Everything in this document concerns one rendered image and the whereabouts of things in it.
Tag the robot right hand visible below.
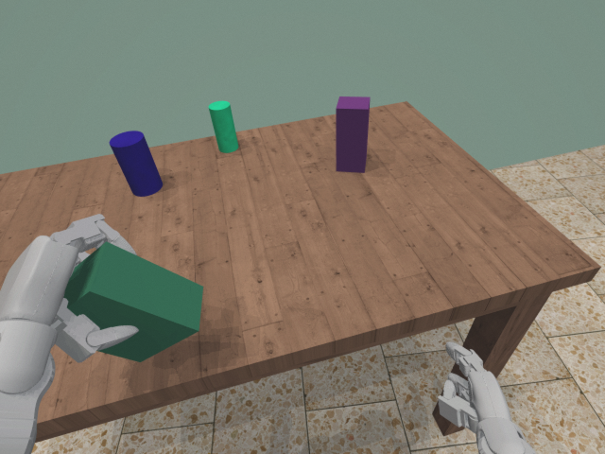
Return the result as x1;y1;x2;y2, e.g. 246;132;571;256
438;341;511;434

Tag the sponge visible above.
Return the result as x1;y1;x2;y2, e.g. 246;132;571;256
59;241;203;362

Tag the robot left forearm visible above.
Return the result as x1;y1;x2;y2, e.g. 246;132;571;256
0;319;58;454

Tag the robot right forearm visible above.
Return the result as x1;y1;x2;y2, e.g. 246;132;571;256
476;417;536;454

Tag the table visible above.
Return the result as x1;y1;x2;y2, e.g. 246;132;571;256
0;101;601;443

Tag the robot left hand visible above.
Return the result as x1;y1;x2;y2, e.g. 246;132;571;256
0;214;139;363

